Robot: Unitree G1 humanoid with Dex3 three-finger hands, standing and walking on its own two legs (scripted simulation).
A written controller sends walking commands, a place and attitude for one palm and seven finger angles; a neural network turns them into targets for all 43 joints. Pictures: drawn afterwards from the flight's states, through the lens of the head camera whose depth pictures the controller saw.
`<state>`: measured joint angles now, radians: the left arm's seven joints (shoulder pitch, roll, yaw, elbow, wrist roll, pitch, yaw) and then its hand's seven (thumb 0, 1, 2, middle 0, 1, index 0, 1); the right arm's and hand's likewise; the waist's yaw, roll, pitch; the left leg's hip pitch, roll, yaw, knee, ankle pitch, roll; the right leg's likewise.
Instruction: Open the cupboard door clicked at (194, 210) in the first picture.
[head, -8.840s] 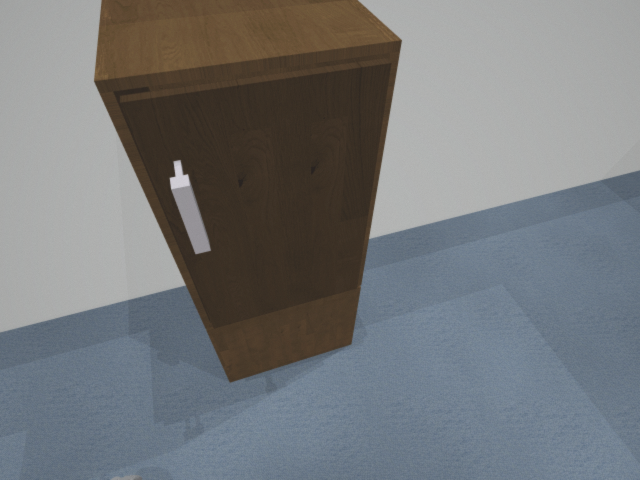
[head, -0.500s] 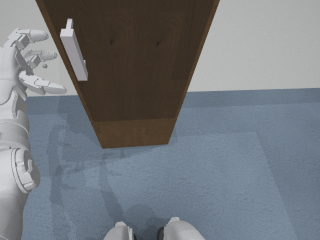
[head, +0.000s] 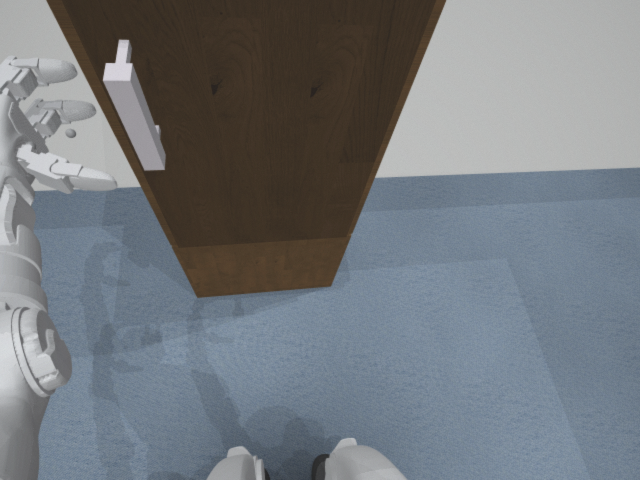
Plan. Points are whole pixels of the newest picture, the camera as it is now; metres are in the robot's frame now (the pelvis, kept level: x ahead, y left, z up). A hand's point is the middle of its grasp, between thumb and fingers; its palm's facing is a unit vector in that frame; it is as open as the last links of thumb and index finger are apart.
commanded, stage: move the hooked fingers beside the handle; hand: left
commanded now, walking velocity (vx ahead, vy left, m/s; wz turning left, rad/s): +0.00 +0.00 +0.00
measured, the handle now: (140, 109) +0.54 +0.18 +0.09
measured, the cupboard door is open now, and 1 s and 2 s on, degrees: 0 0 0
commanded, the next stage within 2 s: slide the fingers in behind the handle in 0.44 s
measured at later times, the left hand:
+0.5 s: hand (71, 134) +0.50 +0.24 +0.09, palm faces +0.04 -1.00 +0.00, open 14.0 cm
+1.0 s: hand (94, 136) +0.50 +0.22 +0.09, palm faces +0.04 -1.00 +0.01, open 14.0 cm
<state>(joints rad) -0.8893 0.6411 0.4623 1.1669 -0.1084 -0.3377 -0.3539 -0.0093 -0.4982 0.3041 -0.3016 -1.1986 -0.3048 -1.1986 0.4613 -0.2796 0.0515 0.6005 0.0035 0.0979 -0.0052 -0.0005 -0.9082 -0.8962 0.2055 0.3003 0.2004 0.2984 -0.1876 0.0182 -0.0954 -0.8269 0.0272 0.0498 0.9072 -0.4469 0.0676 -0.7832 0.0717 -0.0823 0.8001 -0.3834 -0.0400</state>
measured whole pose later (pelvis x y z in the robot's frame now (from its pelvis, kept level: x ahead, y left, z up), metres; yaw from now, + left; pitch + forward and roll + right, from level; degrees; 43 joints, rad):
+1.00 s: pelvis -0.01 +0.01 +0.00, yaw +0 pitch +20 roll -4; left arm -0.92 0.55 0.39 1.18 -0.11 -0.36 -0.26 -0.01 -0.50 0.30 -0.30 -1.20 -0.29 -1.19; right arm 0.46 -0.27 0.05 0.63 -0.01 0.08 0.02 0.00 -0.91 -0.90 0.20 0.30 0.20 0.30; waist -0.19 0.03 -0.10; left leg -0.84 0.02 0.05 0.94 -0.45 0.08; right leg -0.79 0.06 -0.09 0.83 -0.38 -0.03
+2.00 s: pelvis -0.02 -0.02 -0.01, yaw +2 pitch +20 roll -2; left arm -1.00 0.48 0.33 1.25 -0.08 -0.39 -0.16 -0.01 -0.50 0.30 -0.31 -1.21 -0.31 -1.22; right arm 0.44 -0.28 0.04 0.65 -0.01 0.03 0.02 0.00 -0.91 -0.90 0.20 0.30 0.20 0.30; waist -0.19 0.03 -0.09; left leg -0.86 0.02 0.03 0.94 -0.42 0.04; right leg -0.82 0.06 -0.11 0.87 -0.39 -0.07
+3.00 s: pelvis -0.02 +0.00 -0.01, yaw +1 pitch +20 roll -3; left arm -0.99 0.42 0.33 1.24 -0.06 -0.41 -0.11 0.01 0.69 0.86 -0.38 -1.34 -0.39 -1.34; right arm 0.43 -0.27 0.04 0.64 -0.02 0.04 0.03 0.00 -0.91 -0.90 0.20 0.30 0.20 0.30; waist -0.19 0.04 -0.10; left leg -0.86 0.00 0.05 0.96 -0.44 0.07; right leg -0.83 0.05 -0.08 0.88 -0.40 -0.04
